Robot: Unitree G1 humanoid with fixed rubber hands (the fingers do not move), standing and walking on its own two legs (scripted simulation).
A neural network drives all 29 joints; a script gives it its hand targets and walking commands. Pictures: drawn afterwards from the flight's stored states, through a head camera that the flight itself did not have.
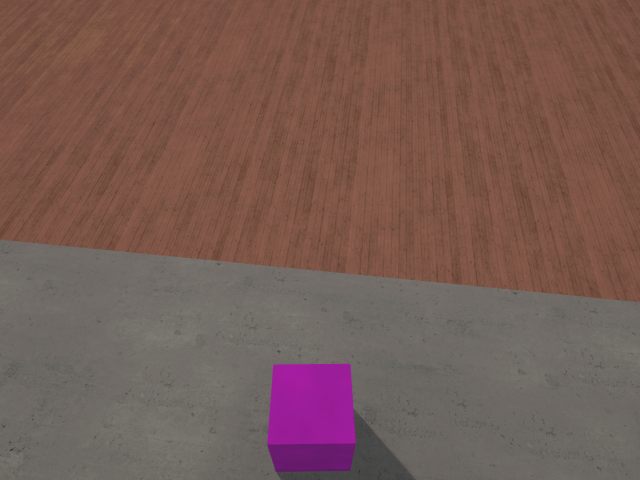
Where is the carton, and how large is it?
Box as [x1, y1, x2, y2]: [267, 364, 355, 471]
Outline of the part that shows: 273,365 267,444 275,470 349,470 355,444 350,365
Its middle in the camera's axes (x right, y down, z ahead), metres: -0.02 +0.50 +1.08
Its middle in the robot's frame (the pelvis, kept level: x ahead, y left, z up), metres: +0.44 +0.04 -0.66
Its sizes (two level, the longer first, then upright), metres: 0.210 0.200 0.250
